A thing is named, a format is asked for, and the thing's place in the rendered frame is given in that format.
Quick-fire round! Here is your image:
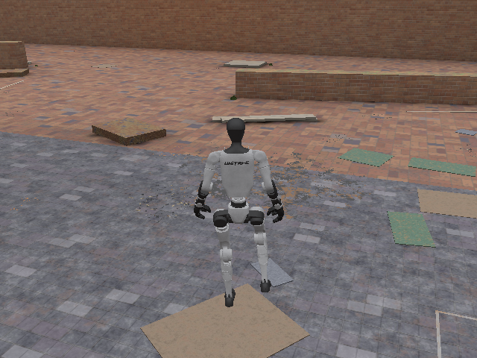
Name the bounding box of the robot right foot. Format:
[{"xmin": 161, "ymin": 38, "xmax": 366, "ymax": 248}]
[{"xmin": 260, "ymin": 279, "xmax": 271, "ymax": 292}]

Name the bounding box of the robot right hand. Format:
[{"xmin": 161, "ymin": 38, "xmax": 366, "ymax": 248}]
[{"xmin": 267, "ymin": 207, "xmax": 284, "ymax": 223}]

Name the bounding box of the robot right upper arm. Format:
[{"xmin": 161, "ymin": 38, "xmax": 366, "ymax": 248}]
[{"xmin": 252, "ymin": 150, "xmax": 274, "ymax": 192}]

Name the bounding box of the humanoid robot torso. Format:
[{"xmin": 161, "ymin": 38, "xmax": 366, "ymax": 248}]
[{"xmin": 220, "ymin": 146, "xmax": 255, "ymax": 224}]

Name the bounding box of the robot left upper arm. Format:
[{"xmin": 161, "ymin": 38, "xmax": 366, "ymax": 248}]
[{"xmin": 201, "ymin": 151, "xmax": 221, "ymax": 192}]

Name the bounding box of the right robot forearm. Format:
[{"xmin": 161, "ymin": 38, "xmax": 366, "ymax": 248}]
[{"xmin": 267, "ymin": 180, "xmax": 282, "ymax": 210}]

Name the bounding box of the robot left hand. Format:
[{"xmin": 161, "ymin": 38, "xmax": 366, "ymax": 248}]
[{"xmin": 194, "ymin": 205, "xmax": 211, "ymax": 219}]

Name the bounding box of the left robot forearm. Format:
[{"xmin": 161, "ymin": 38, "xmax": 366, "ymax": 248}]
[{"xmin": 195, "ymin": 180, "xmax": 209, "ymax": 207}]

